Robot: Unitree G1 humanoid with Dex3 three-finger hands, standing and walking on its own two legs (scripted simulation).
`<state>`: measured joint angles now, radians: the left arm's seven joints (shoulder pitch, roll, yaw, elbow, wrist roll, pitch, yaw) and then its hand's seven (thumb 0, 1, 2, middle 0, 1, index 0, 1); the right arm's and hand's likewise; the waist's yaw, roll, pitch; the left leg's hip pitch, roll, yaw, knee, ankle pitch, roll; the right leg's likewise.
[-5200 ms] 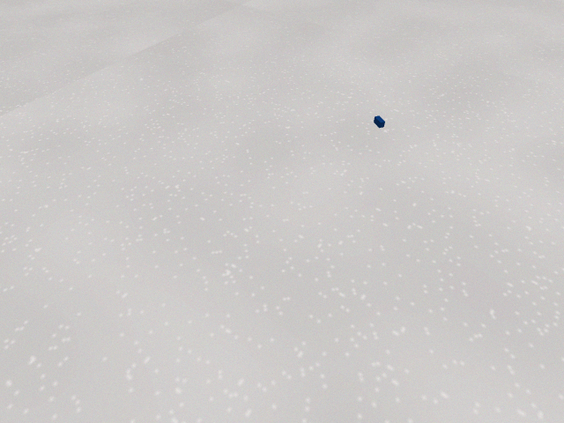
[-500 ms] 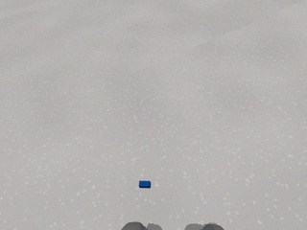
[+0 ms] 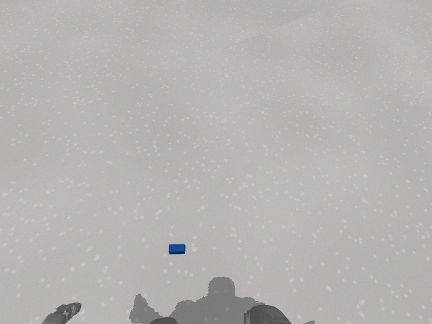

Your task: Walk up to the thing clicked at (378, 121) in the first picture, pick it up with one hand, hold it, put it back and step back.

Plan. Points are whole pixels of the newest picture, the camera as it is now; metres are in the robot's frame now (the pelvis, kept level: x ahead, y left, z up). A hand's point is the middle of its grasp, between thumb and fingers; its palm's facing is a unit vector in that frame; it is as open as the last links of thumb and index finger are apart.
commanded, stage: walk up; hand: left
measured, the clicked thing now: (177, 249) +0.45 +0.14 -0.73
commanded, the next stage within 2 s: stand in 1.44 s
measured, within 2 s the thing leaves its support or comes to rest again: neither
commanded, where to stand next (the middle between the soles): +0.08 -0.05 m, yaw +1 degrees
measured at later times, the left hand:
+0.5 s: hand out of the picture +0.10 +0.22 -0.13, palm faces -0.02 -0.93 -0.36, open 7.4 cm
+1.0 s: hand out of the picture +0.11 +0.21 -0.12, palm faces +0.00 -0.96 -0.29, open 7.4 cm
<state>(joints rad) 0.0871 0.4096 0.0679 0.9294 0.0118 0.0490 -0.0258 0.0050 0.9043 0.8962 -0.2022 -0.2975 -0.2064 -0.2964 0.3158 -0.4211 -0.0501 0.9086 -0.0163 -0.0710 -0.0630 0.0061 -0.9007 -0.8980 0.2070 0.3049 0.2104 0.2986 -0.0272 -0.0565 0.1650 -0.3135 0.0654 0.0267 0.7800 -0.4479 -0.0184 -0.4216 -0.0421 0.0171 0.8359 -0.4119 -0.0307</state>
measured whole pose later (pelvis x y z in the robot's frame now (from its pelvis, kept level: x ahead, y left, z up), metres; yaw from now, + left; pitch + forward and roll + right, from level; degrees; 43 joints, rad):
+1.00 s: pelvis +0.00 -0.03 +0.03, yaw -1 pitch -2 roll +0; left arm 0.04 0.34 0.03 1.12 0.00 0.02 -0.04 0.00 0.90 0.90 -0.20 -0.30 -0.21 -0.30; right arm 0.08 -0.35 0.00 1.14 -0.01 -0.04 0.00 0.01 -0.91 -0.90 0.20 0.30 0.21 0.30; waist 0.00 -0.02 0.05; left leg -0.18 0.04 0.02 0.38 -0.17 -0.02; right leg -0.17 -0.02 0.00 0.39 -0.18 0.02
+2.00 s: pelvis +0.03 -0.03 +0.04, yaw +0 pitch -2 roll +0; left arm 0.08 0.35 0.00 1.13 0.00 -0.01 -0.01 0.00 0.90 0.90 -0.20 -0.30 -0.21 -0.30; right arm 0.08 -0.35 -0.01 1.16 -0.01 -0.01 0.01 0.01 -0.91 -0.90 0.20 0.30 0.20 0.30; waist -0.01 0.00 0.04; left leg -0.11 0.02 0.01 0.30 -0.16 -0.02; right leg -0.10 -0.03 -0.01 0.31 -0.18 0.02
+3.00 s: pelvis +0.04 -0.03 +0.04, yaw +0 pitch -2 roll +0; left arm 0.11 0.35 0.00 1.12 0.00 -0.01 0.00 0.00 0.90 0.90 -0.20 -0.30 -0.21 -0.30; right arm 0.08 -0.35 -0.01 1.15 -0.01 -0.01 0.01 0.01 -0.91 -0.90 0.20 0.30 0.20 0.30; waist 0.00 0.00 0.04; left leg -0.09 0.03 0.01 0.29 -0.17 -0.03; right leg -0.08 -0.02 -0.02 0.30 -0.19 0.02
